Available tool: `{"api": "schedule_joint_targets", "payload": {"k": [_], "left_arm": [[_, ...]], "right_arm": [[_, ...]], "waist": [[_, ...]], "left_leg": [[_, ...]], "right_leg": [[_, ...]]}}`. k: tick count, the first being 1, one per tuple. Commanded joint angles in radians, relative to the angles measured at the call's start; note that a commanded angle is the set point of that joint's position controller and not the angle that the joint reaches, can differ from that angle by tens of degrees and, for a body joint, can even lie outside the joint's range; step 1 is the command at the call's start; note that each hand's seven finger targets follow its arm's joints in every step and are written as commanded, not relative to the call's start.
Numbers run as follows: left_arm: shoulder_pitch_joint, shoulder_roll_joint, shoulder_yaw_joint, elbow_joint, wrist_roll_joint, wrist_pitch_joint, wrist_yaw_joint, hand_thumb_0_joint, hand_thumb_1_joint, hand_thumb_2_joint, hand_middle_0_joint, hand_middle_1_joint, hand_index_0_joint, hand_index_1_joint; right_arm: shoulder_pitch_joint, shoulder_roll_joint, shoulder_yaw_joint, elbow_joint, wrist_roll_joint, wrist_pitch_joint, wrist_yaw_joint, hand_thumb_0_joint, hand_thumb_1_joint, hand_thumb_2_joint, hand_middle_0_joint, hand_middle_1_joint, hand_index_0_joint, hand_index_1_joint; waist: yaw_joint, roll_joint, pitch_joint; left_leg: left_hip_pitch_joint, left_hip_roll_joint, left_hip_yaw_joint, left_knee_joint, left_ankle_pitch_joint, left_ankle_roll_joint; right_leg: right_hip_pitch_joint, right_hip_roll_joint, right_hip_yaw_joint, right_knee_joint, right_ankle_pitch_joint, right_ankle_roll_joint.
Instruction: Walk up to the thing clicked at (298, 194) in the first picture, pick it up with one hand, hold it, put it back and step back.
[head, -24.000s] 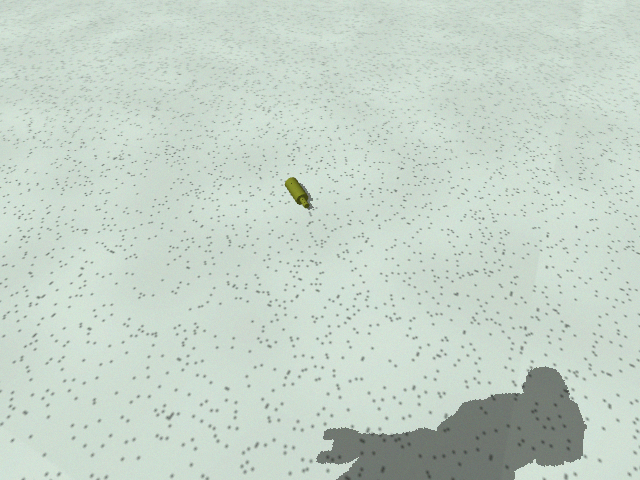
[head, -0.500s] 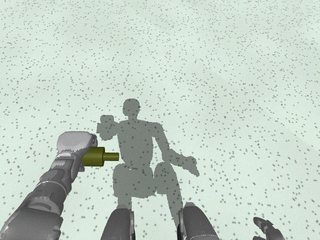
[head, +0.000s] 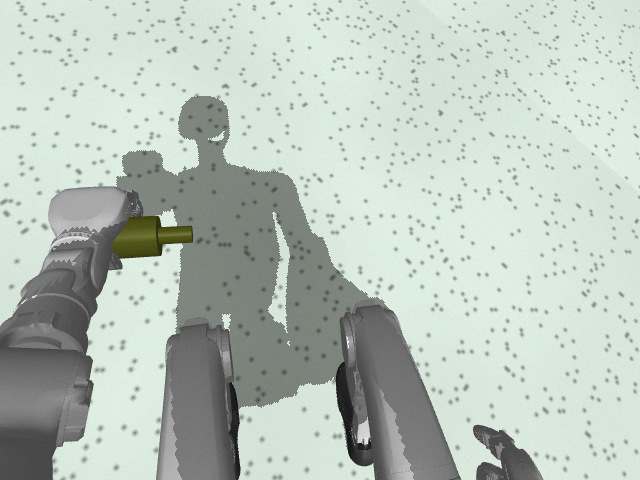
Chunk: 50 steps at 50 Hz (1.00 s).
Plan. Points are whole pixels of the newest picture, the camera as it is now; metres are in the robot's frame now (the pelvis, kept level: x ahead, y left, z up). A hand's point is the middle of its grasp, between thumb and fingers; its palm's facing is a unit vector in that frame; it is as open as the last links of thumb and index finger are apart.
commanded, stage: crouch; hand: left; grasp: from above
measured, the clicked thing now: (130, 237) +0.44 +0.22 -0.18
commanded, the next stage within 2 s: lower in 0.88 s
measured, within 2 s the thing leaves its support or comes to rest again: neither
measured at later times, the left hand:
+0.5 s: hand (129, 243) +0.45 +0.25 -0.25, palm faces -0.45 -0.02 -0.89, open 8.7 cm
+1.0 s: hand (137, 246) +0.46 +0.25 -0.30, palm faces -0.46 -0.02 -0.89, open 8.6 cm
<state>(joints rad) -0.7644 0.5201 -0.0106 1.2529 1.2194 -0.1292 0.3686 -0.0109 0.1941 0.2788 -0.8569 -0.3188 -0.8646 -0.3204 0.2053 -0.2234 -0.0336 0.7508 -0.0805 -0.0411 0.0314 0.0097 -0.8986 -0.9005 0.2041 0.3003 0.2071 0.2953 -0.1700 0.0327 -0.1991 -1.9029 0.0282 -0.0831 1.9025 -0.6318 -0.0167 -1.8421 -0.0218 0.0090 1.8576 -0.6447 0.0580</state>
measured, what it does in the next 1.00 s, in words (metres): lowers itself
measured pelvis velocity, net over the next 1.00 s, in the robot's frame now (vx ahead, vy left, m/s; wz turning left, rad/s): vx -0.01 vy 0.00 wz -0.06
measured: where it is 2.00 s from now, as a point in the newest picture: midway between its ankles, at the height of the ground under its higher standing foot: (292, 440)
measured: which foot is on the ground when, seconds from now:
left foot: down 0.00-1.00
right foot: down 0.00-1.00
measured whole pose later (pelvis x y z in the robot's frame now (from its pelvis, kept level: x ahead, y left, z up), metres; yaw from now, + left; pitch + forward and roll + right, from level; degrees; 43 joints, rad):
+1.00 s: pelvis -0.01 +0.00 -0.14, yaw -3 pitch +34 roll -7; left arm -0.96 0.68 0.07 1.47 1.28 -0.20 0.41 -0.01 0.23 0.20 -0.88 -0.26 -0.90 -0.25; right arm 0.16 -0.26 0.03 0.77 -0.14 -0.07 0.14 0.01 -0.92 -0.91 0.20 0.30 0.21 0.30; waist -0.23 0.00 -0.07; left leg -2.29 0.01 -0.16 2.35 -0.67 -0.04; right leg -2.21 0.02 0.00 2.29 -0.68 0.07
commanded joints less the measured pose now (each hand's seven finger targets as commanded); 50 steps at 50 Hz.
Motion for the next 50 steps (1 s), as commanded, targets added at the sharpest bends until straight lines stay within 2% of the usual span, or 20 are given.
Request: {"api": "schedule_joint_targets", "payload": {"k": [1, 5, 6, 9, 18, 19, 21, 22, 23, 24, 25, 29, 30, 31, 32, 35, 39, 41, 42, 50], "left_arm": [[-0.394, 0.246, 0.051, -0.158, 0.006, -0.007, 0.058, 0.0, 0.743, 0.536, -1.097, -0.442, -1.118, -0.424], [-0.422, 0.241, 0.049, -0.142, 0.013, -0.008, 0.061, 0.0, 0.697, 0.559, -1.086, -0.419, -1.094, -0.414], [-0.454, 0.316, 0.088, -0.185, 0.016, -0.015, 0.065, 0.0, 0.704, 0.558, -1.09, -0.423, -1.098, -0.416], [-0.386, 0.28, 0.076, -0.076, 0.029, -0.008, 0.061, 0.0, 0.732, 0.583, -1.106, -0.438, -1.115, -0.431], [-0.463, 0.341, 0.095, -0.106, 0.021, -0.033, 0.04, 0.0, 0.741, 0.553, -1.097, -0.451, -1.113, -0.437], [-0.447, 0.323, 0.09, -0.079, 0.024, -0.037, 0.037, 0.0, 0.736, 0.558, -1.097, -0.457, -1.113, -0.443], [-0.385, 0.312, 0.086, -0.007, 0.024, -0.037, 0.036, 0.0, 0.731, 0.524, -1.093, -0.435, -1.109, -0.419], [-0.473, 0.355, 0.102, -0.09, 0.022, -0.051, 0.04, 0.0, 0.743, 0.512, -1.089, -0.445, -1.111, -0.423], [-0.43, 0.364, 0.114, -0.046, 0.035, -0.05, 0.04, 0.0, 0.747, 0.508, -1.093, -0.451, -1.117, -0.428], [-0.422, 0.335, 0.093, -0.01, 0.037, -0.046, 0.04, 0.0, 0.762, 0.486, -1.104, -0.432, -1.128, -0.409], [-0.476, 0.351, 0.103, -0.07, 0.038, -0.06, 0.043, 0.0, 0.756, 0.492, -1.104, -0.428, -1.125, -0.407], [-0.485, 0.362, 0.102, -0.013, 0.042, -0.066, 0.054, 0.0, 0.749, 0.507, -1.111, -0.43, -1.127, -0.415], [-0.457, 0.368, 0.108, 0.036, 0.047, -0.063, 0.058, 0.0, 0.763, 0.496, -1.119, -0.422, -1.136, -0.405], [-0.515, 0.393, 0.123, -0.049, 0.044, -0.074, 0.063, 0.0, 0.765, 0.495, -1.117, -0.416, -1.134, -0.4], [-0.519, 0.397, 0.115, -0.02, 0.048, -0.075, 0.065, 0.0, 0.754, 0.5, -1.121, -0.405, -1.133, -0.394], [-0.496, 0.365, 0.101, 0.05, 0.051, -0.07, 0.071, 0.0, 0.778, 0.472, -1.127, -0.409, -1.145, -0.39], [-0.528, 0.417, 0.121, 0.045, 0.057, -0.077, 0.077, 0.0, 0.78, 0.461, -1.131, -0.392, -1.148, -0.376], [-0.502, 0.371, 0.102, 0.083, 0.054, -0.07, 0.079, 0.0, 0.79, 0.467, -1.147, -0.379, -1.159, -0.367], [-0.543, 0.382, 0.092, 0.058, 0.052, -0.075, 0.077, 0.0, 0.79, 0.458, -1.152, -0.372, -1.163, -0.361], [-0.542, 0.422, 0.117, 0.054, 0.051, -0.082, 0.077, 0.0, 0.779, 0.484, -1.193, -0.305, -1.181, -0.318]], "right_arm": [[0.158, -0.23, -0.075, -0.034, -0.013, -0.029, 0.001, 0.0, -0.898, -0.9, 0.2, 0.299, 0.2, 0.299], [0.161, -0.237, -0.072, -0.022, -0.021, -0.033, 0.02, 0.0, -0.902, -0.902, 0.2, 0.299, 0.2, 0.299], [0.167, -0.238, -0.073, -0.019, -0.022, -0.031, 0.022, 0.0, -0.903, -0.903, 0.199, 0.299, 0.2, 0.299], [0.165, -0.243, -0.065, -0.022, -0.03, -0.032, 0.036, 0.0, -0.904, -0.902, 0.2, 0.299, 0.2, 0.299], [0.158, -0.246, -0.066, -0.02, -0.036, -0.023, 0.061, 0.0, -0.904, -0.902, 0.2, 0.299, 0.2, 0.299], [0.169, -0.248, -0.062, -0.017, -0.038, -0.022, 0.065, 0.0, -0.907, -0.903, 0.2, 0.299, 0.2, 0.299], [0.148, -0.251, -0.059, -0.023, -0.037, -0.021, 0.068, 0.0, -0.907, -0.903, 0.2, 0.299, 0.2, 0.299], [0.152, -0.251, -0.06, -0.016, -0.039, -0.021, 0.07, 0.0, -0.904, -0.902, 0.2, 0.3, 0.2, 0.3], [0.166, -0.258, -0.058, -0.015, -0.042, -0.02, 0.073, 0.0, -0.908, -0.904, 0.2, 0.3, 0.2, 0.3], [0.15, -0.258, -0.056, -0.023, -0.04, -0.02, 0.073, 0.0, -0.906, -0.903, 0.2, 0.3, 0.2, 0.3], [0.163, -0.26, -0.058, -0.014, -0.044, -0.019, 0.077, 0.0, -0.908, -0.904, 0.2, 0.3, 0.2, 0.3], [0.156, -0.26, -0.05, -0.01, -0.048, -0.02, 0.081, 0.0, -0.912, -0.905, 0.2, 0.3, 0.2, 0.3], [0.156, -0.268, -0.048, -0.008, -0.048, -0.021, 0.082, 0.0, -0.911, -0.904, 0.2, 0.3, 0.2, 0.3], [0.165, -0.265, -0.049, 0.003, -0.05, -0.021, 0.082, 0.0, -0.908, -0.903, 0.2, 0.3, 0.2, 0.3], [0.154, -0.265, -0.047, 0.0, -0.049, -0.021, 0.083, 0.0, -0.91, -0.904, 0.2, 0.3, 0.2, 0.3], [0.153, -0.267, -0.039, -0.002, -0.053, -0.023, 0.085, 0.0, -0.91, -0.904, 0.2, 0.3, 0.2, 0.3], [0.152, -0.276, -0.034, 0.007, -0.056, -0.024, 0.083, 0.0, -0.909, -0.904, 0.2, 0.3, 0.2, 0.3], [0.157, -0.275, -0.027, 0.008, -0.059, -0.027, 0.086, 0.0, -0.911, -0.904, 0.2, 0.3, 0.2, 0.3], [0.149, -0.274, -0.026, 0.009, -0.057, -0.028, 0.088, 0.0, -0.913, -0.905, 0.2, 0.3, 0.2, 0.3], [0.154, -0.284, -0.017, 0.013, -0.062, -0.027, 0.09, 0.0, -0.91, -0.903, 0.2, 0.3, 0.2, 0.3]], "waist": [[-0.011, 0.212, -0.638], [-0.029, 0.23, -0.644], [-0.019, 0.217, -0.662], [-0.029, 0.203, -0.621], [-0.038, 0.189, -0.614], [-0.048, 0.191, -0.599], [-0.033, 0.17, -0.575], [-0.039, 0.2, -0.594], [-0.033, 0.2, -0.587], [-0.034, 0.206, -0.575], [-0.049, 0.226, -0.586], [-0.052, 0.211, -0.573], [-0.049, 0.197, -0.548], [-0.046, 0.22, -0.576], [-0.039, 0.242, -0.592], [-0.057, 0.205, -0.546], [-0.052, 0.226, -0.566], [-0.067, 0.213, -0.529], [-0.07, 0.229, -0.545], [-0.067, 0.237, -0.539]], "left_leg": [[0.521, -0.024, 0.039, -0.179, 0.141, 0.022], [0.49, -0.021, 0.045, -0.109, 0.191, 0.023], [0.461, -0.024, 0.05, -0.095, 0.179, 0.027], [0.409, -0.026, 0.056, -0.056, 0.177, 0.028], [0.297, -0.022, 0.067, 0.047, 0.153, 0.039], [0.284, -0.023, 0.067, 0.056, 0.163, 0.039], [0.249, -0.026, 0.066, 0.068, 0.141, 0.04], [0.239, -0.026, 0.069, 0.076, 0.131, 0.04], [0.267, -0.026, 0.062, 0.072, 0.146, 0.035], [0.256, -0.025, 0.063, 0.079, 0.127, 0.035], [0.26, -0.025, 0.061, 0.087, 0.139, 0.033], [0.219, -0.028, 0.067, 0.119, 0.101, 0.038], [0.21, -0.027, 0.066, 0.124, 0.095, 0.038], [0.216, -0.026, 0.065, 0.132, 0.105, 0.036], [0.219, -0.027, 0.068, 0.135, 0.102, 0.035], [0.186, -0.029, 0.06, 0.145, 0.076, 0.038], [0.169, -0.031, 0.068, 0.172, 0.075, 0.04], [0.166, -0.031, 0.062, 0.177, 0.078, 0.038], [0.16, -0.029, 0.063, 0.185, 0.079, 0.039], [0.136, -0.03, 0.062, 0.22, 0.091, 0.039]], "right_leg": [[0.186, 0.03, -0.094, -0.152, 0.171, -0.097], [0.144, 0.032, -0.102, -0.096, 0.216, -0.094], [0.158, 0.036, -0.103, -0.088, 0.213, -0.094], [0.137, 0.034, -0.106, -0.056, 0.215, -0.09], [0.105, 0.05, -0.114, 0.019, 0.208, -0.086], [0.104, 0.048, -0.114, 0.027, 0.22, -0.083], [0.081, 0.051, -0.116, 0.041, 0.195, -0.084], [0.077, 0.053, -0.116, 0.052, 0.187, -0.085], [0.068, 0.049, -0.122, 0.063, 0.193, -0.087], [0.043, 0.051, -0.124, 0.068, 0.176, -0.089], [0.041, 0.05, -0.127, 0.083, 0.19, -0.09], [0.016, 0.055, -0.126, 0.097, 0.158, -0.089], [-0.003, 0.052, -0.129, 0.104, 0.151, -0.089], [-0.009, 0.054, -0.131, 0.119, 0.16, -0.091], [-0.005, 0.057, -0.129, 0.127, 0.155, -0.094], [-0.038, 0.057, -0.138, 0.137, 0.135, -0.093], [-0.042, 0.057, -0.137, 0.156, 0.134, -0.091], [-0.066, 0.055, -0.142, 0.165, 0.139, -0.089], [-0.064, 0.061, -0.143, 0.174, 0.143, -0.092], [-0.073, 0.06, -0.147, 0.201, 0.155, -0.089]]}}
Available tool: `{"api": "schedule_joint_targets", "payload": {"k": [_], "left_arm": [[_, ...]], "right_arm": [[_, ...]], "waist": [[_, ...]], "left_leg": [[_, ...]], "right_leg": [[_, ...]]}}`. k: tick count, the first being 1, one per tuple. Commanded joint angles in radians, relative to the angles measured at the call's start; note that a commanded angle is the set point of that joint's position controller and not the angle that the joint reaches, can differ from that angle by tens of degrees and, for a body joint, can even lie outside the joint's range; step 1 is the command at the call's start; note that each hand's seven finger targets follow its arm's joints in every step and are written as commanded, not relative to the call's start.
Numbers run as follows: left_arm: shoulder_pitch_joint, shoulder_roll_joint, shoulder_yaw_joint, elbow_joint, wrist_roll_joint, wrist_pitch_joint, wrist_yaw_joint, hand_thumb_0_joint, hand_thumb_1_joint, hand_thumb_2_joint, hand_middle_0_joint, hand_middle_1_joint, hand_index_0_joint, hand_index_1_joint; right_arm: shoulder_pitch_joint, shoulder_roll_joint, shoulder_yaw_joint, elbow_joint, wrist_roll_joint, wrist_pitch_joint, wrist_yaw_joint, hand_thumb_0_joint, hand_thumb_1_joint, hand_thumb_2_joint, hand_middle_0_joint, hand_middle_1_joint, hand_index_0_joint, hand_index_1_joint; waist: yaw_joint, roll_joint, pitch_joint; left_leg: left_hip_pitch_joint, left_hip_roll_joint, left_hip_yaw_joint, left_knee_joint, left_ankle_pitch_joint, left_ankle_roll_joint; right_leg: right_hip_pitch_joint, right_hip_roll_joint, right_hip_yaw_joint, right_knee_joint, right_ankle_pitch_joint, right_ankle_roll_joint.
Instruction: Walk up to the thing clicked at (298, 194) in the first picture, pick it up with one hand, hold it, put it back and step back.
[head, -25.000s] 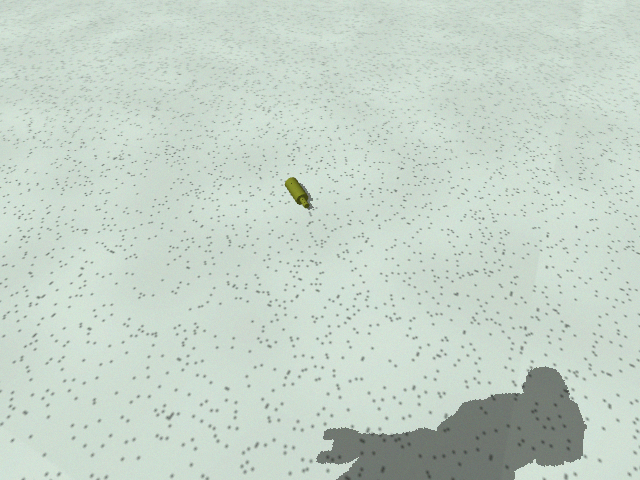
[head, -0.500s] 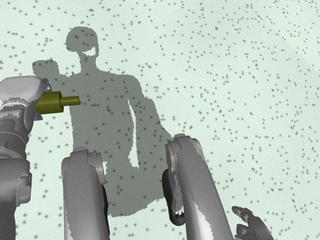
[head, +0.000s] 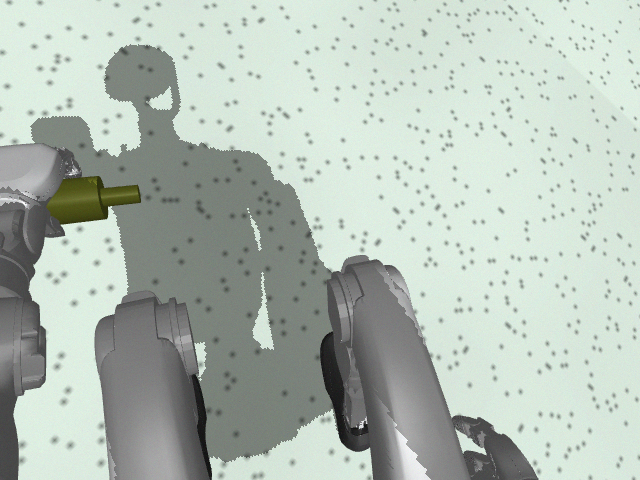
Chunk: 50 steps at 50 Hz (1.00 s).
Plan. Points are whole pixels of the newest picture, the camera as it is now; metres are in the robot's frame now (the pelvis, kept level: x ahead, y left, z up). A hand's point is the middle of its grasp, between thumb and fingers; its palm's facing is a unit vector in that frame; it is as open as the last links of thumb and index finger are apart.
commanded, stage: lower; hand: left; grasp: from above
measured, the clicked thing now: (70, 201) +0.47 +0.26 -0.20
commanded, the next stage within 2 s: rest in 0.32 s
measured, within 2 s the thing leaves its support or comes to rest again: rests again in 1.34 s
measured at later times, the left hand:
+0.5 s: hand (59, 212) +0.46 +0.28 -0.22, palm faces -0.45 -0.06 -0.89, open 8.5 cm
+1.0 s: hand (70, 216) +0.46 +0.28 -0.26, palm faces -0.44 -0.09 -0.89, open 8.4 cm
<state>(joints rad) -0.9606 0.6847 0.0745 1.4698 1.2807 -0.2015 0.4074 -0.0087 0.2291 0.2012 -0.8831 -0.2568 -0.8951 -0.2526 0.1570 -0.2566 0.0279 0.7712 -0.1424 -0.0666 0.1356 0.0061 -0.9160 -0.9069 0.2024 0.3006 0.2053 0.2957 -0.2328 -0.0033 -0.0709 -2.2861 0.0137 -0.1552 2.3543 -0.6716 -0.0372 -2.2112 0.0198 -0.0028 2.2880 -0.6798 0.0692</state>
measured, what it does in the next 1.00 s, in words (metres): stands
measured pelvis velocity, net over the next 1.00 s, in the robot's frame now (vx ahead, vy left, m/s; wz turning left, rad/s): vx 0.01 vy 0.00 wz -0.08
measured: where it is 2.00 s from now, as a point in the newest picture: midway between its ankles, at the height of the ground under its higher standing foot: (273, 431)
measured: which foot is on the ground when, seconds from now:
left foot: down 0.00-1.00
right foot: down 0.00-1.00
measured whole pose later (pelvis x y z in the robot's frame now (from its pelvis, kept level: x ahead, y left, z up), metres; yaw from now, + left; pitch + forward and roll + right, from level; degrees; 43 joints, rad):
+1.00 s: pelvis +0.01 +0.00 -0.05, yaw -4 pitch +30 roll -11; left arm -0.97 0.86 0.17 1.65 1.35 -0.25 0.58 -0.01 0.26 0.09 -0.97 -0.10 -0.98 -0.10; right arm 0.11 -0.30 0.14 0.75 -0.26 -0.14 0.21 0.00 -0.91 -0.90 0.20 0.30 0.21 0.30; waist -0.32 -0.08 0.05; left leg -2.38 0.00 -0.25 2.55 -0.71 -0.05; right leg -2.28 0.05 -0.06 2.43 -0.69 0.08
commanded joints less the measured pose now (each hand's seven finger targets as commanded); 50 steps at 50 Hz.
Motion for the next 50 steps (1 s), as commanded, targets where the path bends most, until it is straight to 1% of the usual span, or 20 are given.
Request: {"api": "schedule_joint_targets", "payload": {"k": [1, 2, 6, 9, 13, 16, 19, 23, 26, 29, 30, 33, 35, 36, 37, 40, 41, 42, 44, 50], "left_arm": [[-0.332, 0.253, 0.027, -0.146, -0.003, -0.009, 0.04, 0.0, 0.775, 0.466, -1.189, -0.299, -1.18, -0.309], [-0.291, 0.218, 0.008, -0.087, 0.0, -0.005, 0.039, 0.0, 0.77, 0.463, -1.189, -0.295, -1.18, -0.306], [-0.344, 0.277, 0.038, -0.127, -0.003, -0.031, 0.051, 0.0, 0.785, 0.442, -1.191, -0.287, -1.185, -0.295], [-0.315, 0.247, 0.024, -0.071, 0.006, -0.036, 0.061, 0.0, 0.822, 0.423, -1.207, -0.296, -1.208, -0.296], [-0.344, 0.318, 0.06, -0.112, 0.024, -0.051, 0.088, 0.0, 0.831, 0.42, -1.221, -0.283, -1.218, -0.287], [-0.327, 0.289, 0.053, -0.069, 0.027, -0.047, 0.107, 0.0, 0.849, 0.419, -1.224, -0.296, -1.225, -0.296], [-0.32, 0.343, 0.091, -0.119, 0.031, -0.047, 0.122, 0.0, 0.864, 0.43, -1.252, -0.266, -1.243, -0.275], [-0.295, 0.285, 0.053, -0.033, 0.028, -0.03, 0.128, 0.0, 0.874, 0.426, -1.243, -0.254, -1.241, -0.256], [-0.299, 0.341, 0.077, -0.034, 0.027, -0.035, 0.134, 0.0, 0.855, 0.42, -1.232, -0.241, -1.228, -0.245], [-0.302, 0.369, 0.11, -0.026, 0.032, -0.042, 0.145, 0.0, 0.893, 0.433, -1.255, -0.25, -1.252, -0.254], [-0.294, 0.326, 0.086, -0.011, 0.031, -0.045, 0.142, 0.0, 0.902, 0.417, -1.262, -0.25, -1.262, -0.251], [-0.312, 0.355, 0.085, 0.011, 0.039, -0.053, 0.145, 0.0, 0.914, 0.392, -1.267, -0.247, -1.27, -0.245], [-0.272, 0.401, 0.121, 0.015, 0.038, -0.057, 0.157, 0.0, 0.936, 0.395, -1.277, -0.257, -1.283, -0.251], [-0.262, 0.367, 0.103, 0.008, 0.041, -0.057, 0.16, 0.0, 0.929, 0.405, -1.27, -0.262, -1.276, -0.256], [-0.269, 0.402, 0.12, 0.012, 0.054, -0.056, 0.168, 0.0, 0.946, 0.428, -1.288, -0.272, -1.291, -0.269], [-0.29, 0.393, 0.115, 0.025, 0.049, -0.06, 0.183, 0.0, 0.98, 0.424, -1.318, -0.256, -1.32, -0.255], [-0.302, 0.35, 0.079, 0.033, 0.048, -0.06, 0.184, 0.0, 0.974, 0.407, -1.321, -0.232, -1.32, -0.233], [-0.297, 0.403, 0.113, 0.039, 0.051, -0.063, 0.192, 0.0, 0.988, 0.402, -1.323, -0.231, -1.325, -0.23], [-0.289, 0.416, 0.125, 0.035, 0.056, -0.065, 0.204, 0.0, 0.975, 0.388, -1.314, -0.22, -1.315, -0.219], [-0.312, 0.399, 0.1, 0.056, 0.053, -0.062, 0.22, 0.0, 1.033, 0.397, -1.363, -0.221, -1.363, -0.221]], "right_arm": [[0.202, -0.251, -0.075, -0.008, -0.001, 0.0, -0.014, 0.0, -0.911, -0.903, 0.2, 0.3, 0.2, 0.3], [0.2, -0.247, -0.067, -0.009, -0.003, -0.001, -0.011, 0.0, -0.912, -0.903, 0.2, 0.3, 0.2, 0.3], [0.206, -0.257, -0.06, -0.005, -0.012, -0.003, -0.007, 0.0, -0.909, -0.902, 0.2, 0.3, 0.2, 0.3], [0.192, -0.263, -0.051, -0.015, -0.017, -0.005, -0.003, 0.0, -0.908, -0.902, 0.2, 0.3, 0.2, 0.3], [0.191, -0.269, -0.047, -0.007, -0.027, -0.009, 0.001, 0.0, -0.911, -0.903, 0.2, 0.3, 0.2, 0.3], [0.189, -0.271, -0.041, -0.007, -0.038, -0.015, 0.007, 0.0, -0.911, -0.902, 0.2, 0.3, 0.2, 0.3], [0.195, -0.283, -0.045, -0.002, -0.042, -0.015, 0.007, 0.0, -0.908, -0.902, 0.2, 0.3, 0.2, 0.3], [0.18, -0.281, -0.032, -0.004, -0.05, -0.023, 0.018, 0.0, -0.9, -0.897, 0.2, 0.3, 0.2, 0.3], [0.19, -0.288, -0.022, 0.003, -0.054, -0.027, 0.022, 0.0, -0.899, -0.897, 0.2, 0.3, 0.2, 0.3], [0.188, -0.306, -0.019, -0.01, -0.067, -0.031, 0.028, 0.0, -0.896, -0.896, 0.201, 0.3, 0.2, 0.3], [0.182, -0.301, -0.015, -0.017, -0.069, -0.032, 0.029, 0.0, -0.899, -0.897, 0.2, 0.3, 0.2, 0.3], [0.168, -0.303, -0.005, -0.022, -0.079, -0.045, 0.039, 0.0, -0.902, -0.899, 0.2, 0.3, 0.2, 0.3], [0.171, -0.313, -0.004, -0.014, -0.08, -0.042, 0.04, 0.0, -0.901, -0.898, 0.2, 0.3, 0.2, 0.3], [0.165, -0.307, 0.001, -0.025, -0.085, -0.044, 0.042, 0.0, -0.9, -0.898, 0.2, 0.3, 0.2, 0.3], [0.175, -0.309, 0.001, -0.003, -0.092, -0.044, 0.045, 0.0, -0.902, -0.899, 0.2, 0.3, 0.2, 0.3], [0.163, -0.315, 0.006, -0.013, -0.1, -0.047, 0.053, 0.0, -0.902, -0.899, 0.2, 0.3, 0.2, 0.3], [0.152, -0.314, 0.015, -0.017, -0.1, -0.052, 0.054, 0.0, -0.903, -0.9, 0.2, 0.3, 0.2, 0.3], [0.146, -0.326, 0.016, -0.019, -0.104, -0.053, 0.054, 0.0, -0.9, -0.898, 0.2, 0.3, 0.2, 0.3], [0.149, -0.334, 0.017, -0.017, -0.106, -0.057, 0.055, 0.0, -0.9, -0.899, 0.2, 0.3, 0.2, 0.3], [0.134, -0.34, 0.03, -0.019, -0.124, -0.081, 0.072, 0.0, -0.903, -0.901, 0.2, 0.3, 0.2, 0.3]], "waist": [[-0.006, 0.269, -0.669], [-0.015, 0.247, -0.642], [-0.026, 0.238, -0.615], [-0.035, 0.262, -0.609], [-0.029, 0.317, -0.635], [-0.051, 0.301, -0.595], [-0.03, 0.339, -0.638], [-0.064, 0.316, -0.591], [-0.051, 0.315, -0.59], [-0.068, 0.288, -0.58], [-0.072, 0.295, -0.572], [-0.086, 0.303, -0.556], [-0.069, 0.32, -0.571], [-0.062, 0.319, -0.593], [-0.077, 0.338, -0.592], [-0.09, 0.336, -0.552], [-0.102, 0.334, -0.532], [-0.099, 0.33, -0.533], [-0.091, 0.343, -0.531], [-0.12, 0.36, -0.506]], "left_leg": [[0.521, -0.015, 0.132, -0.226, 0.139, 0.059], [0.51, -0.017, 0.132, -0.219, 0.144, 0.059], [0.456, -0.017, 0.129, -0.192, 0.135, 0.064], [0.478, -0.019, 0.119, -0.191, 0.13, 0.057], [0.499, -0.016, 0.119, -0.167, 0.153, 0.052], [0.461, -0.018, 0.121, -0.15, 0.135, 0.056], [0.503, -0.015, 0.114, -0.151, 0.158, 0.052], [0.459, -0.016, 0.113, -0.127, 0.151, 0.057], [0.434, -0.016, 0.11, -0.11, 0.159, 0.057], [0.409, -0.014, 0.106, -0.088, 0.173, 0.058], [0.423, -0.017, 0.102, -0.095, 0.167, 0.056], [0.415, -0.013, 0.097, -0.078, 0.151, 0.055], [0.409, -0.014, 0.097, -0.08, 0.156, 0.055], [0.434, -0.012, 0.097, -0.083, 0.183, 0.053], [0.444, -0.01, 0.095, -0.075, 0.19, 0.052], [0.42, -0.01, 0.089, -0.07, 0.169, 0.053], [0.423, -0.011, 0.089, -0.064, 0.166, 0.051], [0.413, -0.009, 0.082, -0.064, 0.15, 0.053], [0.424, -0.009, 0.082, -0.062, 0.158, 0.049], [0.425, -0.006, 0.075, -0.05, 0.153, 0.048]], "right_leg": [[0.299, 0.02, -0.137, -0.225, 0.2, -0.1], [0.295, 0.021, -0.139, -0.223, 0.205, -0.099], [0.291, 0.023, -0.145, -0.209, 0.201, -0.094], [0.257, 0.025, -0.157, -0.184, 0.187, -0.098], [0.259, 0.029, -0.162, -0.159, 0.211, -0.099], [0.248, 0.029, -0.164, -0.156, 0.201, -0.094], [0.247, 0.028, -0.171, -0.142, 0.216, -0.094], [0.238, 0.032, -0.175, -0.133, 0.222, -0.088], [0.257, 0.034, -0.174, -0.128, 0.23, -0.091], [0.27, 0.037, -0.184, -0.12, 0.242, -0.089], [0.254, 0.037, -0.19, -0.114, 0.234, -0.091], [0.253, 0.043, -0.196, -0.106, 0.228, -0.091], [0.277, 0.045, -0.194, -0.104, 0.232, -0.089], [0.292, 0.047, -0.196, -0.102, 0.258, -0.087], [0.289, 0.049, -0.199, -0.091, 0.271, -0.086], [0.26, 0.05, -0.205, -0.091, 0.252, -0.087], [0.242, 0.05, -0.211, -0.091, 0.247, -0.087], [0.24, 0.052, -0.215, -0.091, 0.232, -0.088], [0.244, 0.051, -0.218, -0.084, 0.237, -0.089], [0.24, 0.055, -0.228, -0.08, 0.241, -0.084]]}}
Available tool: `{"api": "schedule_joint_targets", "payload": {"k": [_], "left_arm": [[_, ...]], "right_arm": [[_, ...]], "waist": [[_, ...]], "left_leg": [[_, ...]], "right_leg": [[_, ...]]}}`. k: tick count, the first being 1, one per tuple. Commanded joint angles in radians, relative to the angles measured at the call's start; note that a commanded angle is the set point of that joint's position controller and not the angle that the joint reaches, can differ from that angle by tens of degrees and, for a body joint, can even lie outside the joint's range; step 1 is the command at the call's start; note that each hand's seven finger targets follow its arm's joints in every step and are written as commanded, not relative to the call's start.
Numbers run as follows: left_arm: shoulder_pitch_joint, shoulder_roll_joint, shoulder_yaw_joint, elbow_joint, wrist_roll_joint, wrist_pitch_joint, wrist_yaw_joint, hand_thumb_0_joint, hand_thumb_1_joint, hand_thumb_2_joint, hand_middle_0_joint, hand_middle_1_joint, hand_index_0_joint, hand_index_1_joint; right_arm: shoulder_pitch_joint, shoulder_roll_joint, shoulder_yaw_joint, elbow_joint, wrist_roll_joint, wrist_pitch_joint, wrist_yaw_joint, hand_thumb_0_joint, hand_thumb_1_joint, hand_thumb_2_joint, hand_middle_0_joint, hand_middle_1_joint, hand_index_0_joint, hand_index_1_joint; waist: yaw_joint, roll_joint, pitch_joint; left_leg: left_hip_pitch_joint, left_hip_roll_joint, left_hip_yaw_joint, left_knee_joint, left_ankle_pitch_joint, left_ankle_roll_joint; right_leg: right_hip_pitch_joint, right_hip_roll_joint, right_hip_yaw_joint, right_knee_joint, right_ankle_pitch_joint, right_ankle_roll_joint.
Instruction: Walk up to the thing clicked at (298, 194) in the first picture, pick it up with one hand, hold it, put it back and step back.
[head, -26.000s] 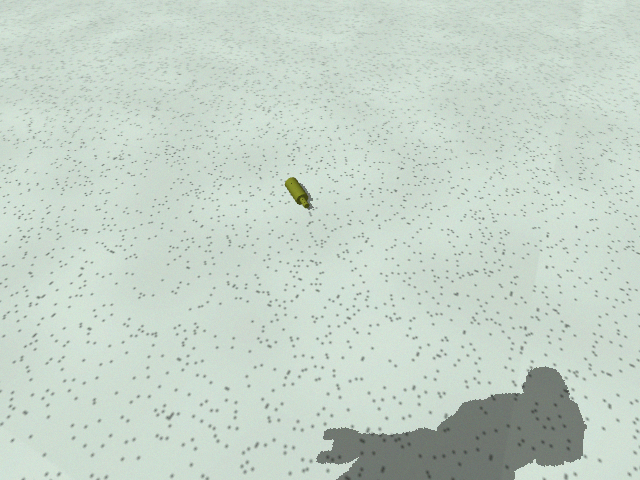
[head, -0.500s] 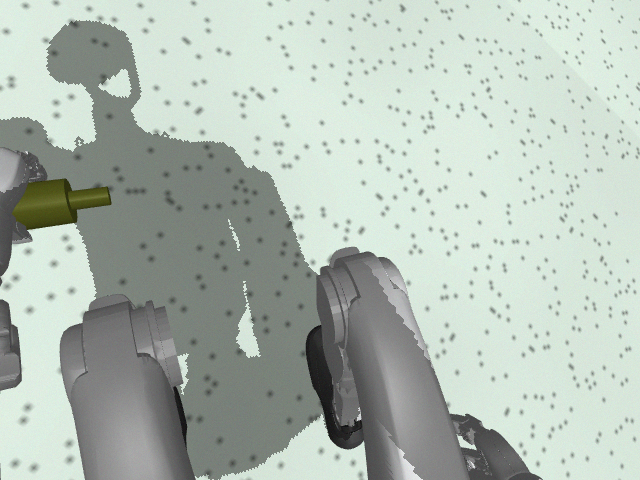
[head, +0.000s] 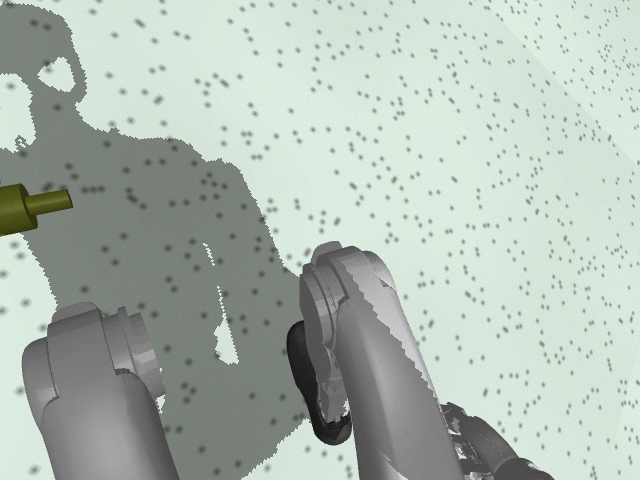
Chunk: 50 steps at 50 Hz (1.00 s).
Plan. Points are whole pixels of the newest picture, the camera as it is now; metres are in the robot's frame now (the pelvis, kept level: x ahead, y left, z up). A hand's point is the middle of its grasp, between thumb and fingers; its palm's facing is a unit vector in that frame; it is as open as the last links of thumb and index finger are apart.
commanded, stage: rest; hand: left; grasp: from above
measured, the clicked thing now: out of the picture +0.45 +0.29 -0.25
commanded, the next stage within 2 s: open in 0.74 s
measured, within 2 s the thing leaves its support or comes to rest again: rests again in 0.34 s
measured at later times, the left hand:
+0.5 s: hand out of the picture +0.44 +0.31 -0.23, palm faces -0.43 -0.14 -0.89, open 8.3 cm
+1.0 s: hand out of the picture +0.44 +0.31 -0.23, palm faces -0.43 -0.14 -0.89, open 8.4 cm
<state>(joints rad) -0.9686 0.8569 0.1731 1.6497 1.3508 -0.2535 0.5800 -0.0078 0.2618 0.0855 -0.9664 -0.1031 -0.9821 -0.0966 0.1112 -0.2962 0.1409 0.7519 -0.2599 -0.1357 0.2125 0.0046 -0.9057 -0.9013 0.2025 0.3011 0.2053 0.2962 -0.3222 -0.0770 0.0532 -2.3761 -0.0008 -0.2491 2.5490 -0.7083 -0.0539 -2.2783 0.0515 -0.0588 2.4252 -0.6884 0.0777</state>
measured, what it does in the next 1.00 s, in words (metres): stands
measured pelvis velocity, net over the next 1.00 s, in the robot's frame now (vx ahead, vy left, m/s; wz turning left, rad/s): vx -0.01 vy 0.01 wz -0.06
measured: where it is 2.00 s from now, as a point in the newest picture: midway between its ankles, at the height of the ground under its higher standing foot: (242, 438)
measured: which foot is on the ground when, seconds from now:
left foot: down 0.00-1.00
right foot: down 0.00-1.00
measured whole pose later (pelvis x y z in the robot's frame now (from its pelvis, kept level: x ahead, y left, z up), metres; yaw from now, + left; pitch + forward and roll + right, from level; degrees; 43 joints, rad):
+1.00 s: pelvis -0.01 +0.01 +0.00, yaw -3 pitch +26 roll -14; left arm -1.01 0.95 0.13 1.80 1.33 -0.25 0.67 -0.02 0.26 0.10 -0.96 -0.10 -0.97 -0.10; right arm 0.08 -0.32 0.26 0.73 -0.31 -0.24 0.29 0.01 -0.91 -0.91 0.20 0.30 0.20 0.30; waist -0.36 -0.11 0.11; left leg -2.36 0.01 -0.29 2.60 -0.72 -0.03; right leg -2.23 0.07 -0.10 2.41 -0.67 0.08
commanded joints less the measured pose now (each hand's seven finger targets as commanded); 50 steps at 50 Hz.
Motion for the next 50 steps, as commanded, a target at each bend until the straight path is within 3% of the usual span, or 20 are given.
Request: {"api": "schedule_joint_targets", "payload": {"k": [1, 2, 3, 6, 8, 9, 10, 11, 12, 13, 15, 16, 17, 21, 24, 26, 33, 42, 47, 50], "left_arm": [[-0.268, 0.253, 0.02, -0.109, -0.019, -0.006, 0.052, 0.0, 1.017, 0.382, -1.35, -0.219, -1.352, -0.218], [-0.28, 0.238, 0.003, -0.096, -0.012, -0.003, 0.051, 0.0, 1.034, 0.365, -1.354, -0.219, -1.361, -0.213], [-0.264, 0.257, 0.026, -0.099, -0.013, -0.002, 0.057, 0.0, 1.025, 0.387, -1.354, -0.215, -1.355, -0.214], [-0.259, 0.269, 0.025, -0.087, -0.014, -0.001, 0.066, 0.0, 1.004, 0.399, -1.341, -0.227, -1.341, -0.228], [-0.283, 0.232, -0.008, -0.09, -0.017, -0.002, 0.063, 0.0, 0.996, 0.378, -1.344, -0.206, -1.342, -0.209], [-0.273, 0.269, 0.014, -0.095, -0.015, -0.001, 0.07, 0.0, 1.0, 0.379, -1.346, -0.203, -1.344, -0.206], [-0.276, 0.235, -0.009, -0.094, -0.023, 0.0, 0.069, 0.0, 0.999, 0.369, -1.349, -0.189, -1.346, -0.193], [-0.281, 0.274, 0.015, -0.078, -0.021, 0.001, 0.075, 0.0, 1.004, 0.344, -1.343, -0.19, -1.345, -0.188], [-0.289, 0.266, 0.004, -0.082, -0.017, 0.002, 0.073, 0.0, 1.013, 0.359, -1.356, -0.187, -1.355, -0.188], [-0.275, 0.276, 0.022, -0.071, -0.021, 0.004, 0.078, 0.0, 1.009, 0.35, -1.353, -0.175, -1.351, -0.177], [-0.272, 0.243, -0.005, -0.067, -0.026, 0.003, 0.078, 0.0, 1.024, 0.345, -1.373, -0.161, -1.368, -0.166], [-0.26, 0.262, 0.01, -0.058, -0.032, 0.004, 0.083, 0.0, 1.007, 0.347, -1.358, -0.169, -1.354, -0.174], [-0.278, 0.25, -0.012, -0.055, -0.03, 0.003, 0.08, 0.0, 1.009, 0.353, -1.355, -0.179, -1.353, -0.182], [-0.277, 0.292, 0.006, -0.045, -0.025, 0.003, 0.085, 0.0, 1.025, 0.347, -1.374, -0.172, -1.371, -0.177], [-0.292, 0.275, -0.007, -0.046, -0.032, 0.001, 0.089, 0.0, 1.018, 0.34, -1.367, -0.169, -1.364, -0.173], [-0.258, 0.293, 0.012, -0.022, -0.027, -0.001, 0.095, 0.0, 1.02, 0.339, -1.371, -0.158, -1.366, -0.165], [-0.281, 0.287, -0.015, 0.021, -0.019, -0.005, 0.107, 0.0, 1.011, 0.345, -1.364, -0.162, -1.357, -0.171], [-0.272, 0.281, -0.041, 0.052, -0.019, -0.003, 0.12, 0.0, 0.999, 0.354, -1.36, -0.176, -1.352, -0.186], [-0.28, 0.295, -0.046, 0.039, -0.024, 0.005, 0.125, 0.0, 0.599, 0.344, -0.975, -0.221, -0.967, -0.231], [-0.282, 0.297, -0.044, 0.032, -0.021, 0.004, 0.127, 0.0, 0.359, 0.343, -0.844, -0.257, -0.838, -0.265]], "right_arm": [[0.177, -0.299, -0.083, 0.012, -0.002, -0.013, -0.006, 0.0, -0.904, -0.901, 0.2, 0.3, 0.2, 0.3], [0.183, -0.305, -0.079, 0.006, -0.01, -0.018, -0.002, 0.0, -0.903, -0.9, 0.2, 0.3, 0.2, 0.3], [0.189, -0.303, -0.079, 0.017, -0.014, -0.017, 0.001, 0.0, -0.902, -0.901, 0.2, 0.3, 0.2, 0.3], [0.169, -0.306, -0.071, 0.01, -0.015, -0.02, 0.004, 0.0, -0.905, -0.902, 0.2, 0.301, 0.2, 0.301], [0.165, -0.305, -0.068, 0.004, -0.015, -0.027, 0.011, 0.0, -0.907, -0.903, 0.2, 0.301, 0.2, 0.301], [0.174, -0.309, -0.068, 0.017, -0.017, -0.027, 0.012, 0.0, -0.906, -0.902, 0.2, 0.301, 0.2, 0.301], [0.165, -0.31, -0.063, 0.003, -0.016, -0.034, 0.015, 0.0, -0.906, -0.903, 0.2, 0.301, 0.2, 0.301], [0.173, -0.307, -0.058, 0.019, -0.019, -0.037, 0.018, 0.0, -0.907, -0.903, 0.2, 0.301, 0.2, 0.301], [0.175, -0.321, -0.06, 0.008, -0.022, -0.042, 0.021, 0.0, -0.907, -0.903, 0.2, 0.301, 0.2, 0.301], [0.182, -0.313, -0.054, 0.016, -0.021, -0.042, 0.024, 0.0, -0.906, -0.903, 0.2, 0.3, 0.2, 0.3], [0.16, -0.316, -0.051, 0.001, -0.023, -0.048, 0.026, 0.0, -0.906, -0.903, 0.2, 0.301, 0.2, 0.301], [0.163, -0.318, -0.054, 0.012, -0.019, -0.048, 0.025, 0.0, -0.906, -0.903, 0.2, 0.301, 0.2, 0.301], [0.154, -0.319, -0.049, 0.005, -0.024, -0.055, 0.028, 0.0, -0.906, -0.903, 0.2, 0.301, 0.2, 0.301], [0.159, -0.32, -0.035, 0.006, -0.026, -0.062, 0.036, 0.0, -0.909, -0.905, 0.2, 0.301, 0.2, 0.301], [0.148, -0.331, -0.033, 0.001, -0.027, -0.071, 0.041, 0.0, -0.908, -0.904, 0.2, 0.301, 0.2, 0.301], [0.154, -0.34, -0.034, 0.001, -0.027, -0.07, 0.042, 0.0, -0.907, -0.905, 0.2, 0.301, 0.2, 0.301], [0.133, -0.334, -0.003, -0.003, -0.04, -0.079, 0.052, 0.0, -0.906, -0.905, 0.2, 0.301, 0.2, 0.301], [0.122, -0.336, 0.026, -0.018, -0.052, -0.092, 0.061, 0.0, -0.909, -0.906, 0.2, 0.3, 0.2, 0.3], [0.117, -0.35, 0.022, -0.019, -0.045, -0.108, 0.063, 0.0, -0.899, -0.902, 0.201, 0.301, 0.2, 0.301], [0.118, -0.352, 0.024, -0.02, -0.045, -0.114, 0.068, 0.0, -0.899, -0.902, 0.201, 0.301, 0.201, 0.301]], "waist": [[-0.013, 0.44, -0.644], [-0.029, 0.437, -0.627], [-0.021, 0.443, -0.642], [-0.018, 0.452, -0.626], [-0.036, 0.433, -0.621], [-0.032, 0.445, -0.639], [-0.034, 0.446, -0.634], [-0.038, 0.444, -0.626], [-0.05, 0.44, -0.613], [-0.045, 0.439, -0.614], [-0.045, 0.433, -0.604], [-0.035, 0.451, -0.599], [-0.047, 0.456, -0.591], [-0.047, 0.457, -0.586], [-0.058, 0.449, -0.568], [-0.051, 0.458, -0.56], [-0.077, 0.432, -0.524], [-0.087, 0.417, -0.52], [-0.083, 0.436, -0.506], [-0.083, 0.441, -0.5]], "left_leg": [[0.531, 0.011, 0.164, -0.254, 0.191, 0.064], [0.518, 0.009, 0.169, -0.236, 0.194, 0.064], [0.528, 0.012, 0.163, -0.247, 0.201, 0.063], [0.513, 0.014, 0.159, -0.244, 0.188, 0.062], [0.508, 0.014, 0.155, -0.239, 0.192, 0.063], [0.518, 0.016, 0.154, -0.238, 0.207, 0.064], [0.528, 0.014, 0.155, -0.235, 0.224, 0.061], [0.524, 0.019, 0.15, -0.229, 0.217, 0.062], [0.522, 0.017, 0.153, -0.218, 0.227, 0.063], [0.515, 0.018, 0.15, -0.225, 0.233, 0.064], [0.506, 0.016, 0.152, -0.228, 0.208, 0.063], [0.514, 0.02, 0.147, -0.242, 0.2, 0.06], [0.511, 0.021, 0.146, -0.231, 0.195, 0.059], [0.508, 0.022, 0.138, -0.229, 0.194, 0.06], [0.495, 0.023, 0.132, -0.231, 0.189, 0.059], [0.514, 0.023, 0.122, -0.249, 0.196, 0.054], [0.483, 0.026, 0.114, -0.233, 0.167, 0.057], [0.483, 0.029, 0.109, -0.218, 0.18, 0.06], [0.487, 0.031, 0.104, -0.234, 0.155, 0.056], [0.493, 0.032, 0.093, -0.243, 0.156, 0.052]], "right_leg": [[0.314, 0.028, -0.172, -0.214, 0.251, -0.093], [0.309, 0.025, -0.175, -0.21, 0.255, -0.092], [0.325, 0.028, -0.178, -0.209, 0.261, -0.091], [0.313, 0.031, -0.18, -0.206, 0.251, -0.095], [0.32, 0.032, -0.182, -0.201, 0.264, -0.093], [0.341, 0.034, -0.178, -0.203, 0.281, -0.091], [0.336, 0.032, -0.18, -0.196, 0.294, -0.09], [0.333, 0.033, -0.185, -0.194, 0.289, -0.092], [0.333, 0.032, -0.183, -0.197, 0.298, -0.088], [0.351, 0.034, -0.182, -0.2, 0.302, -0.088], [0.34, 0.035, -0.184, -0.206, 0.28, -0.09], [0.335, 0.037, -0.189, -0.207, 0.269, -0.091], [0.323, 0.037, -0.19, -0.202, 0.266, -0.092], [0.339, 0.039, -0.193, -0.196, 0.268, -0.092], [0.335, 0.04, -0.198, -0.199, 0.261, -0.091], [0.324, 0.039, -0.208, -0.193, 0.256, -0.091], [0.319, 0.044, -0.211, -0.196, 0.243, -0.087], [0.346, 0.05, -0.213, -0.201, 0.268, -0.081], [0.331, 0.052, -0.215, -0.207, 0.235, -0.086], [0.321, 0.05, -0.222, -0.196, 0.235, -0.087]]}}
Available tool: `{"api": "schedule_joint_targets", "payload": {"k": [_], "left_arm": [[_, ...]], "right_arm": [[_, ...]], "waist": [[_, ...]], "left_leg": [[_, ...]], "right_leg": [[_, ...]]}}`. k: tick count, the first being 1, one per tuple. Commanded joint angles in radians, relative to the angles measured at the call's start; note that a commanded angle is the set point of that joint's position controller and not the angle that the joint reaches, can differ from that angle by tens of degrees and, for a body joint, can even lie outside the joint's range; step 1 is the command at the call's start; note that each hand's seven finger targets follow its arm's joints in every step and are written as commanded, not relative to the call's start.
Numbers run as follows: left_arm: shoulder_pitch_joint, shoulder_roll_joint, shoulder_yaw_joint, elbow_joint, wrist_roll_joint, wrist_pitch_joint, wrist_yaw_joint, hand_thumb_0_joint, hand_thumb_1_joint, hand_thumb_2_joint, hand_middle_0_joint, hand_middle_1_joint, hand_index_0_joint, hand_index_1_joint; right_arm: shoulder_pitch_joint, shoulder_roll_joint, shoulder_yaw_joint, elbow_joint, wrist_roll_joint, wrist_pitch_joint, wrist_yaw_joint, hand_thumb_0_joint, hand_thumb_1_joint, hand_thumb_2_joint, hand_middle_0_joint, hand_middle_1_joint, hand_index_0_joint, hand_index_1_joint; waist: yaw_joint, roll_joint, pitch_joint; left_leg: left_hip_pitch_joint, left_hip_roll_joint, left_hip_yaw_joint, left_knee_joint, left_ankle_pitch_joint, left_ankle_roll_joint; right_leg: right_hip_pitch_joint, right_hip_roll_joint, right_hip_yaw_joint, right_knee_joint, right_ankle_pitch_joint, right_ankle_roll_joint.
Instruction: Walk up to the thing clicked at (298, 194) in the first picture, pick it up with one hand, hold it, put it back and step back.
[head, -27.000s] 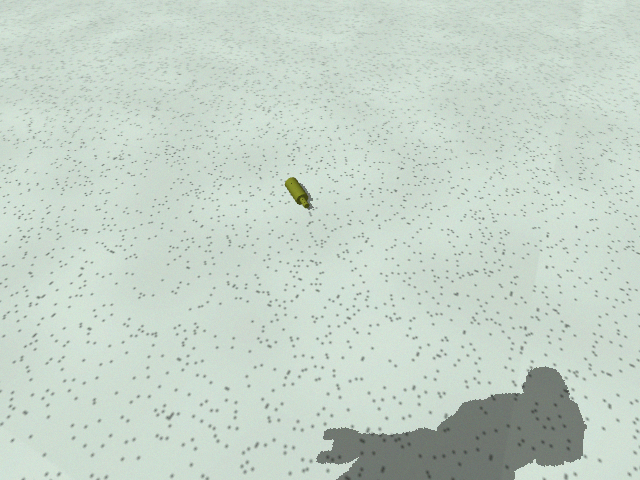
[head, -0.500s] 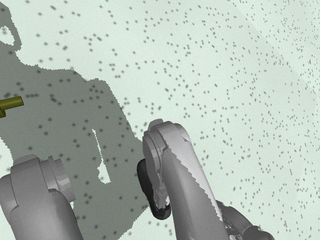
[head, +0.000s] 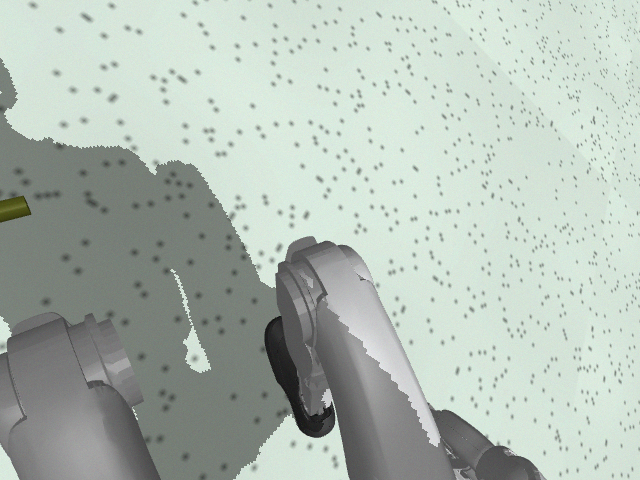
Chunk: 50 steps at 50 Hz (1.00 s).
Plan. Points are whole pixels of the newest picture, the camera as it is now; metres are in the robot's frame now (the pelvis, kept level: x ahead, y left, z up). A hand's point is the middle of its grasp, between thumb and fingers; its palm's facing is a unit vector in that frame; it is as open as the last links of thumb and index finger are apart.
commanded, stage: open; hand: left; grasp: from above
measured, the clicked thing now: out of the picture +0.44 +0.30 -0.26
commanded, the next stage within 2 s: withdraw in 0.78 s
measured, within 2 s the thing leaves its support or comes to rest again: neither
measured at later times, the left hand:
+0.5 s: hand out of the picture +0.43 +0.33 -0.24, palm faces -0.42 -0.17 -0.89, open 11.1 cm
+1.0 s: hand out of the picture +0.43 +0.32 -0.23, palm faces -0.40 -0.16 -0.90, open 12.6 cm
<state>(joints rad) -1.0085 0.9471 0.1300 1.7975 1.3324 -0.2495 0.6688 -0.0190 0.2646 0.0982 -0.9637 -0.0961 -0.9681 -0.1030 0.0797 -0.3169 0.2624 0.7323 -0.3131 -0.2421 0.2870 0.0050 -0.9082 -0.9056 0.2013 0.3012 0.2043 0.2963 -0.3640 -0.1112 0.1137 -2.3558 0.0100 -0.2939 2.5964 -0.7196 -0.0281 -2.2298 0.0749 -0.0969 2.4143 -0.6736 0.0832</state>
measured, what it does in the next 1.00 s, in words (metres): stands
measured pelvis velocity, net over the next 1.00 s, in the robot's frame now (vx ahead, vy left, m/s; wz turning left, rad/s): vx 0.00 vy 0.00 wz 0.00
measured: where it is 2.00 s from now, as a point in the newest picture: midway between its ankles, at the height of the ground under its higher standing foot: (227, 441)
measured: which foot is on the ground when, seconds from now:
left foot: down 0.00-1.00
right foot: down 0.00-1.00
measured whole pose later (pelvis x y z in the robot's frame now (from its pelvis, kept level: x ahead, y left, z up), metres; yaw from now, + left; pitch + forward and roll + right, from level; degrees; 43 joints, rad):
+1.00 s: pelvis +0.00 +0.00 +0.00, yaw +0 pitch +26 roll -14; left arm -0.99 0.96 0.16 1.73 1.32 -0.24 0.66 0.00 -0.26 0.81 -0.30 -0.79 -0.30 -0.80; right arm 0.08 -0.33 0.25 0.73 -0.30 -0.26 0.30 0.01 -0.90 -0.90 0.20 0.30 0.20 0.30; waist -0.36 -0.12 0.13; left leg -2.35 0.01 -0.30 2.59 -0.72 -0.03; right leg -2.23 0.07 -0.10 2.40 -0.67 0.08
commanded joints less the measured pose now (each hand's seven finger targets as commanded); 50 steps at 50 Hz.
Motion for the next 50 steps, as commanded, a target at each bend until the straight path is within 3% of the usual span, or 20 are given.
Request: {"api": "schedule_joint_targets", "payload": {"k": [1, 7, 12, 16, 20, 23, 24, 26, 29, 35, 37, 39, 41, 43, 45, 48, 50], "left_arm": [[-0.246, 0.19, -0.011, -0.107, -0.009, 0.0, 0.036, 0.0, 0.294, 0.355, -0.815, -0.273, -0.808, -0.282], [-0.248, 0.197, -0.002, -0.132, -0.02, 0.003, 0.042, 0.0, 0.1, 0.472, -0.655, -0.401, -0.646, -0.412], [-0.249, 0.22, 0.009, -0.142, -0.023, 0.012, 0.044, 0.0, -0.006, 0.559, -0.567, -0.487, -0.554, -0.502], [-0.242, 0.208, 0.002, -0.154, -0.026, 0.017, 0.029, 0.0, -0.046, 0.603, -0.525, -0.535, -0.513, -0.549], [-0.23, 0.231, 0.027, -0.163, -0.033, 0.018, 0.023, 0.0, -0.104, 0.643, -0.467, -0.59, -0.456, -0.601], [-0.227, 0.215, 0.01, -0.151, -0.041, 0.014, 0.01, 0.0, -0.151, 0.686, -0.425, -0.646, -0.415, -0.656], [-0.225, 0.226, 0.025, -0.164, -0.043, 0.011, 0.012, 0.0, -0.151, 0.685, -0.418, -0.649, -0.411, -0.657], [-0.219, 0.206, 0.005, -0.158, -0.042, 0.009, 0.0, 0.0, -0.18, 0.713, -0.395, -0.672, -0.386, -0.682], [-0.219, 0.216, 0.017, -0.164, -0.042, 0.0, 0.0, 0.0, -0.205, 0.73, -0.357, -0.714, -0.353, -0.718], [-0.231, 0.224, 0.008, -0.157, -0.034, -0.015, 0.005, 0.0, -0.251, 0.789, -0.319, -0.757, -0.311, -0.766], [-0.226, 0.234, 0.023, -0.159, -0.032, -0.018, 0.015, 0.0, -0.251, 0.795, -0.314, -0.77, -0.307, -0.778], [-0.221, 0.224, 0.006, -0.152, -0.022, -0.017, 0.014, 0.0, -0.265, 0.806, -0.298, -0.785, -0.291, -0.792], [-0.223, 0.238, 0.029, -0.158, -0.026, -0.016, 0.028, 0.0, -0.259, 0.812, -0.295, -0.791, -0.289, -0.796], [-0.224, 0.214, 0.007, -0.148, -0.027, -0.011, 0.03, 0.0, -0.293, 0.836, -0.276, -0.803, -0.267, -0.812], [-0.229, 0.228, 0.013, -0.143, -0.023, -0.006, 0.026, 0.0, -0.295, 0.808, -0.259, -0.813, -0.267, -0.804], [-0.275, 0.275, 0.046, -0.224, -0.027, 0.003, 0.031, 0.0, -0.321, 0.83, -0.238, -0.824, -0.243, -0.818], [-0.281, 0.273, 0.056, -0.263, -0.025, 0.018, 0.029, 0.0, -0.325, 0.832, -0.244, -0.814, -0.245, -0.813]], "right_arm": [[0.135, -0.323, -0.088, -0.007, 0.009, -0.012, -0.004, 0.0, -0.899, -0.902, 0.201, 0.301, 0.201, 0.301], [0.15, -0.349, -0.109, 0.002, 0.006, -0.028, 0.001, 0.0, -0.901, -0.904, 0.201, 0.301, 0.201, 0.301], [0.139, -0.339, -0.1, 0.012, 0.009, -0.03, 0.005, 0.0, -0.902, -0.905, 0.201, 0.301, 0.201, 0.301], [0.14, -0.332, -0.098, 0.016, 0.012, -0.038, 0.014, 0.0, -0.901, -0.904, 0.201, 0.301, 0.201, 0.301], [0.16, -0.34, -0.105, 0.018, 0.015, -0.034, 0.014, 0.0, -0.9, -0.904, 0.201, 0.301, 0.201, 0.301], [0.144, -0.334, -0.101, 0.014, 0.021, -0.035, 0.014, 0.0, -0.902, -0.905, 0.201, 0.301, 0.201, 0.301], [0.16, -0.347, -0.109, 0.012, 0.017, -0.032, 0.012, 0.0, -0.899, -0.904, 0.201, 0.301, 0.201, 0.301], [0.161, -0.336, -0.103, 0.016, 0.014, -0.032, 0.018, 0.0, -0.9, -0.904, 0.201, 0.301, 0.201, 0.301], [0.174, -0.333, -0.098, 0.012, 0.019, -0.028, 0.015, 0.0, -0.898, -0.903, 0.201, 0.301, 0.201, 0.301], [0.16, -0.338, -0.1, 0.008, 0.021, -0.023, 0.008, 0.0, -0.897, -0.903, 0.201, 0.301, 0.201, 0.301], [0.162, -0.347, -0.105, 0.004, 0.016, -0.017, 0.003, 0.0, -0.896, -0.903, 0.201, 0.301, 0.201, 0.301], [0.16, -0.34, -0.101, 0.001, 0.016, -0.018, 0.005, 0.0, -0.895, -0.902, 0.201, 0.301, 0.201, 0.301], [0.165, -0.34, -0.099, 0.01, 0.015, -0.015, 0.001, 0.0, -0.894, -0.902, 0.201, 0.301, 0.201, 0.301], [0.154, -0.349, -0.11, -0.001, 0.016, -0.018, -0.003, 0.0, -0.893, -0.902, 0.201, 0.301, 0.201, 0.301], [0.169, -0.344, -0.101, 0.003, 0.012, -0.018, 0.003, 0.0, -0.9, -0.899, 0.201, 0.3, 0.201, 0.3], [0.174, -0.352, -0.116, 0.003, 0.018, -0.021, -0.003, 0.0, -0.9, -0.9, 0.201, 0.3, 0.201, 0.3], [0.171, -0.348, -0.13, 0.004, 0.019, -0.025, 0.001, 0.0, -0.902, -0.901, 0.201, 0.3, 0.201, 0.3]], "waist": [[-0.043, 0.455, -0.545], [-0.044, 0.483, -0.579], [-0.036, 0.514, -0.584], [-0.041, 0.524, -0.582], [-0.033, 0.523, -0.599], [-0.036, 0.507, -0.577], [-0.035, 0.509, -0.593], [-0.041, 0.516, -0.58], [-0.038, 0.51, -0.602], [-0.04, 0.506, -0.569], [-0.034, 0.5, -0.581], [-0.04, 0.495, -0.571], [-0.033, 0.502, -0.603], [-0.036, 0.486, -0.581], [-0.045, 0.493, -0.573], [-0.028, 0.535, -0.617], [-0.019, 0.562, -0.641]], "left_leg": [[0.462, 0.02, 0.138, -0.28, 0.153, 0.027], [0.494, 0.024, 0.137, -0.286, 0.186, 0.022], [0.492, 0.024, 0.139, -0.288, 0.183, 0.02], [0.508, 0.023, 0.144, -0.272, 0.214, 0.019], [0.516, 0.024, 0.138, -0.288, 0.232, 0.017], [0.489, 0.024, 0.14, -0.279, 0.205, 0.021], [0.497, 0.022, 0.139, -0.289, 0.214, 0.021], [0.5, 0.022, 0.144, -0.283, 0.218, 0.021], [0.52, 0.024, 0.135, -0.282, 0.254, 0.019], [0.493, 0.023, 0.141, -0.283, 0.203, 0.022], [0.49, 0.022, 0.136, -0.295, 0.19, 0.022], [0.486, 0.024, 0.145, -0.282, 0.192, 0.025], [0.502, 0.024, 0.138, -0.291, 0.216, 0.022], [0.485, 0.024, 0.143, -0.285, 0.199, 0.024], [0.485, 0.024, 0.142, -0.285, 0.2, 0.025], [0.517, 0.022, 0.149, -0.293, 0.206, 0.022], [0.54, 0.023, 0.15, -0.297, 0.203, 0.018]], "right_leg": [[0.262, 0.023, -0.185, -0.18, 0.211, -0.089], [0.289, 0.025, -0.182, -0.187, 0.24, -0.088], [0.301, 0.028, -0.177, -0.188, 0.24, -0.092], [0.302, 0.023, -0.18, -0.176, 0.266, -0.089], [0.311, 0.022, -0.184, -0.177, 0.274, -0.092], [0.305, 0.024, -0.178, -0.186, 0.257, -0.091], [0.314, 0.022, -0.18, -0.189, 0.261, -0.091], [0.312, 0.022, -0.18, -0.183, 0.265, -0.091], [0.324, 0.022, -0.184, -0.178, 0.291, -0.091], [0.297, 0.02, -0.18, -0.186, 0.248, -0.092], [0.295, 0.022, -0.184, -0.19, 0.233, -0.094], [0.309, 0.025, -0.175, -0.194, 0.24, -0.092], [0.319, 0.025, -0.179, -0.19, 0.256, -0.094], [0.306, 0.025, -0.178, -0.199, 0.248, -0.091], [0.303, 0.024, -0.179, -0.193, 0.245, -0.092], [0.311, 0.018, -0.173, -0.193, 0.251, -0.094], [0.29, 0.015, -0.173, -0.189, 0.246, -0.096]]}}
